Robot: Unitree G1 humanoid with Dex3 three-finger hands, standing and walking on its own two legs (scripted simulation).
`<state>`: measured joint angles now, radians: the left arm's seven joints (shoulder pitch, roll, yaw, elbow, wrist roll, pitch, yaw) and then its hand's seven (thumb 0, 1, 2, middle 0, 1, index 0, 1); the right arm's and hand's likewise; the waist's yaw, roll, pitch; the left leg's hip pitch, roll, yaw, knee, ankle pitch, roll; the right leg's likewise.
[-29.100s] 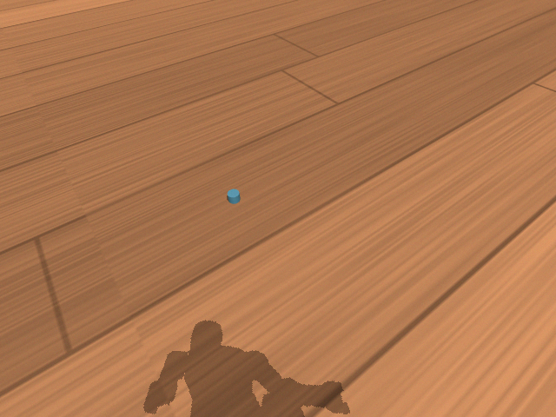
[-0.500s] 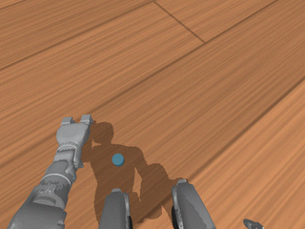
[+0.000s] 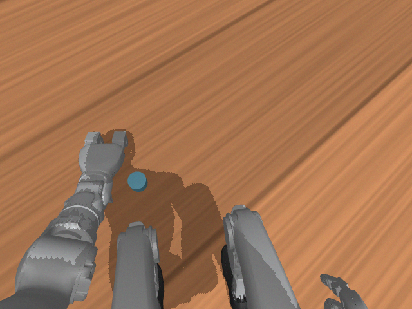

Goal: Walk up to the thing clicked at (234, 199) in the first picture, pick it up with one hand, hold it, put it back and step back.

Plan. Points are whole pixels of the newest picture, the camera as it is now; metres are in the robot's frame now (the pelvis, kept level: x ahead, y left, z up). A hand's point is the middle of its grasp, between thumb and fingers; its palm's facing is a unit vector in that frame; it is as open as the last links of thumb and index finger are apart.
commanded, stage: approach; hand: left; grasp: from above
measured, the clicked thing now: (137, 181) +0.47 +0.15 -0.46
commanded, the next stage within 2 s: rest palm in 0.48 s
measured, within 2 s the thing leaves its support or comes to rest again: neither
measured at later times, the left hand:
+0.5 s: hand (130, 178) +0.46 +0.16 -0.37, palm faces -0.48 -0.03 -0.88, open 13.9 cm
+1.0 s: hand (132, 183) +0.45 +0.16 -0.41, palm faces -0.48 -0.06 -0.88, open 14.2 cm
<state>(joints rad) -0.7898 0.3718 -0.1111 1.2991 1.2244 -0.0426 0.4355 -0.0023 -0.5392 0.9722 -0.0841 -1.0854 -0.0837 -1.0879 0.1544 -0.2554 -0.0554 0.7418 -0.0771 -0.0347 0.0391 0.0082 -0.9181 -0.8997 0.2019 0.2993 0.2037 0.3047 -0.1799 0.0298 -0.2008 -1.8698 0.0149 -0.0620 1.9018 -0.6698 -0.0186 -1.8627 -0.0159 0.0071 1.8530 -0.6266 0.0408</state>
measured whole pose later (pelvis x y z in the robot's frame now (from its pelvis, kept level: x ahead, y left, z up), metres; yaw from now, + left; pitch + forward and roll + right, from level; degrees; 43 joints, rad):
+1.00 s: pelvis -0.01 +0.00 -0.18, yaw -7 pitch +30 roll -9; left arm -1.06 0.66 0.09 1.81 1.31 -0.18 0.70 0.00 -0.51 0.96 -0.08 -0.99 -0.07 -0.99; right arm 0.16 -0.30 0.12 0.78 -0.27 -0.22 0.34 0.00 -0.91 -0.90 0.20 0.30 0.20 0.30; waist -0.37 -0.03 0.07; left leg -2.34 -0.01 -0.20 2.54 -0.74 -0.04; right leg -2.29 0.03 -0.06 2.40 -0.65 0.07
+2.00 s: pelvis -0.02 +0.01 -0.18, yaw -10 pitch +28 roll -13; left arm -1.10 0.77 0.05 1.86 1.24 -0.11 0.76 0.00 -0.59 1.05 -0.11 -0.94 -0.04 -1.01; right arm 0.12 -0.37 0.21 0.74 -0.28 -0.34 0.41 0.01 -0.92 -0.91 0.20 0.30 0.20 0.30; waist -0.42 -0.08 0.16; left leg -2.32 -0.01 -0.26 2.54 -0.73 -0.04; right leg -2.25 0.04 -0.11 2.35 -0.62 0.08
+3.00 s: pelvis -0.02 +0.01 -0.17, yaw -10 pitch +28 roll -14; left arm -1.10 0.78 0.01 1.85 1.22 -0.10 0.79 0.00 -0.35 0.93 -0.23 -0.91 -0.20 -0.95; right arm 0.11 -0.36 0.25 0.71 -0.28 -0.36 0.40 0.01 -0.91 -0.90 0.20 0.30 0.20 0.30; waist -0.44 -0.09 0.18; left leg -2.30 -0.01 -0.27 2.52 -0.73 -0.04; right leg -2.22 0.04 -0.13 2.32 -0.62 0.08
